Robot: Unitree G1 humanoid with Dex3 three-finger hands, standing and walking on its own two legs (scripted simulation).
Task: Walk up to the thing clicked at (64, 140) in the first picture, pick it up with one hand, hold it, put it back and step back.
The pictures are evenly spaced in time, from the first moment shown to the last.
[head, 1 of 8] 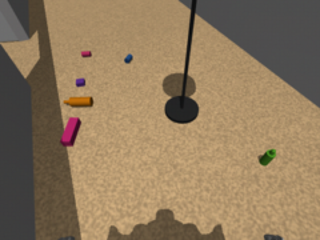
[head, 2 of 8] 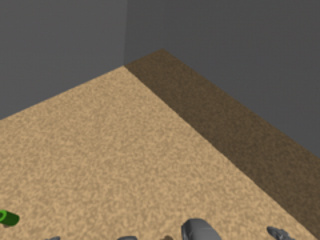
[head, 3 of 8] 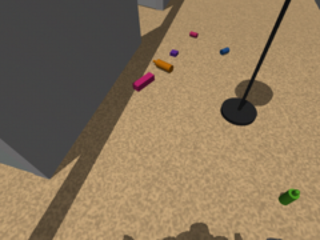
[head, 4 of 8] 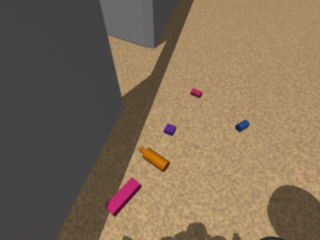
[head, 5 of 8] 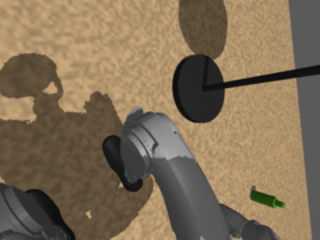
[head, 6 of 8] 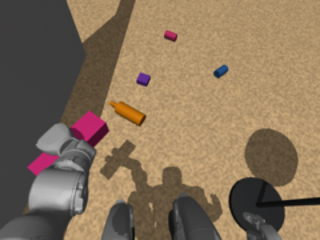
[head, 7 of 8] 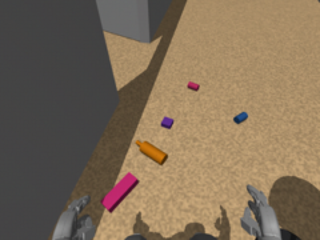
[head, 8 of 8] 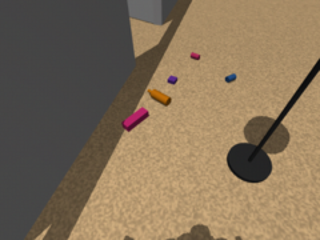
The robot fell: no
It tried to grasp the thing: yes
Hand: left
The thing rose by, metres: 0.67
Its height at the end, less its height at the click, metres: +0.00
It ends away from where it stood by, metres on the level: 0.01
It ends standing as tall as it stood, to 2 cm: yes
